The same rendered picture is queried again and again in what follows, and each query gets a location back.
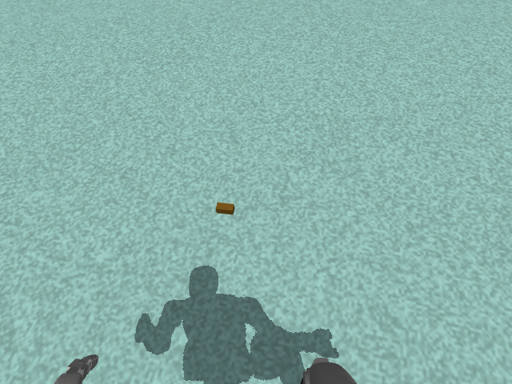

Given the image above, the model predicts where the small box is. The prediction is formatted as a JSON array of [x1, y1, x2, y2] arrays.
[[216, 202, 234, 214]]

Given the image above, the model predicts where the left robot hand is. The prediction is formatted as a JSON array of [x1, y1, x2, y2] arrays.
[[54, 354, 98, 384]]

